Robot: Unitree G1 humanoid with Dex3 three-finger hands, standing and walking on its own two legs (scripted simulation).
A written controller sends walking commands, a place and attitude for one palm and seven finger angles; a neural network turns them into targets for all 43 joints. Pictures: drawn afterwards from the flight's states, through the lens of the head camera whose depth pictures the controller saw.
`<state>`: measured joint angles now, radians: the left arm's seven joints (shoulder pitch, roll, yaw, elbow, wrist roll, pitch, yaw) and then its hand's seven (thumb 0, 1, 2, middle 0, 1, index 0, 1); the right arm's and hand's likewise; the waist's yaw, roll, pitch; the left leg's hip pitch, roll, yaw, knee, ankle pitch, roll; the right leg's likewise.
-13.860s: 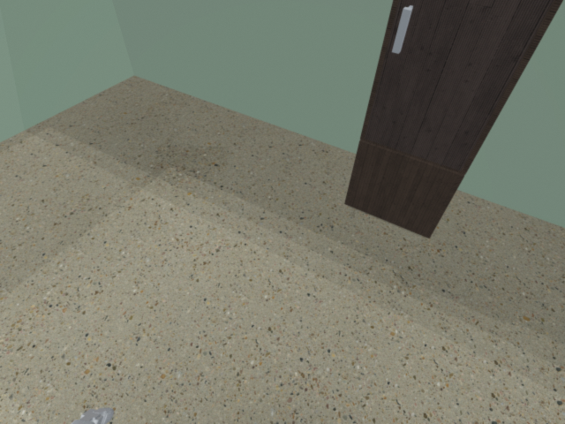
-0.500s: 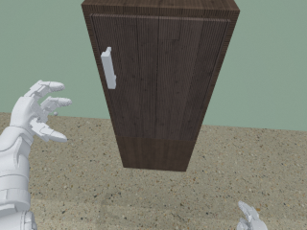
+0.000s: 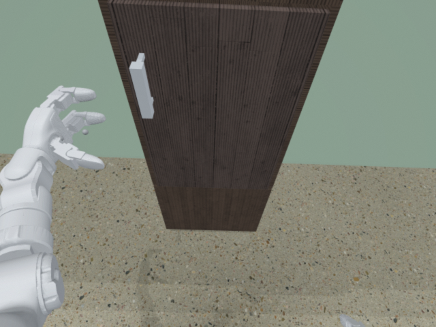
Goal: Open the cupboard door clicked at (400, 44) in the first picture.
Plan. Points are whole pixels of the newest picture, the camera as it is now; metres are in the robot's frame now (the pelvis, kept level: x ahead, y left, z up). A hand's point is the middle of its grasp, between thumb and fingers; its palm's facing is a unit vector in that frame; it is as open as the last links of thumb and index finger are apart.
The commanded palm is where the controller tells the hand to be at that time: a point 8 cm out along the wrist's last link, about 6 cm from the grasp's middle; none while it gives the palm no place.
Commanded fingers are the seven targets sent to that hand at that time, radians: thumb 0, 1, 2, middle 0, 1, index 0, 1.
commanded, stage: move the hooked fingers beside the handle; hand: left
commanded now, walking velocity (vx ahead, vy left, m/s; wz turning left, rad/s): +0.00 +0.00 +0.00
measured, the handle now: (144, 86) +0.57 +0.16 +0.12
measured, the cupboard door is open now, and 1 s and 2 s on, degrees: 0 0 0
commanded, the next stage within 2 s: slide the fingers in behind the handle in 1.48 s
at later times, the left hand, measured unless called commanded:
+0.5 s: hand (98, 108) +0.49 +0.24 +0.12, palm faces -0.03 -1.00 +0.01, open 14.0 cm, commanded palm +0.48 +0.29 +0.12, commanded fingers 0.00 -0.50 0.30 -0.30 -1.20 -0.30 -1.20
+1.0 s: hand (104, 101) +0.52 +0.24 +0.11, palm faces -0.03 -1.00 +0.01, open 14.0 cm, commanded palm +0.50 +0.29 +0.12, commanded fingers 0.00 -0.50 0.30 -0.30 -1.20 -0.30 -1.20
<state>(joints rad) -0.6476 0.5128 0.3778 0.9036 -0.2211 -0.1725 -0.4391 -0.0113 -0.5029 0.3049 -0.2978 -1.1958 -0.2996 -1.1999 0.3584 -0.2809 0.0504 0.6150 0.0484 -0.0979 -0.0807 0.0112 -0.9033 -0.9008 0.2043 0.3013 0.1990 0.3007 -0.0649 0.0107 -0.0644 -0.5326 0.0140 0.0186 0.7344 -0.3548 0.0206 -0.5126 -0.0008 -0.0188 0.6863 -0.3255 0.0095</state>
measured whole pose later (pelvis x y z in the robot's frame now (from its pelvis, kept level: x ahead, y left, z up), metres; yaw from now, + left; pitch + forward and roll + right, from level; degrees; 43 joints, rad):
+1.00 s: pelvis +0.02 +0.00 -0.01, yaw -2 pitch +17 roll -3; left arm -0.94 0.69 0.46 1.21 -0.11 -0.24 -0.43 -0.01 -0.50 0.31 -0.30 -1.20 -0.30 -1.20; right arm 0.47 -0.28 0.05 0.62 0.01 0.06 -0.04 0.01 -0.90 -0.90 0.20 0.30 0.20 0.30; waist -0.17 0.01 -0.09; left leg -0.73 0.05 0.02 0.84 -0.41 0.02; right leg -0.70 0.03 -0.01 0.74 -0.35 0.01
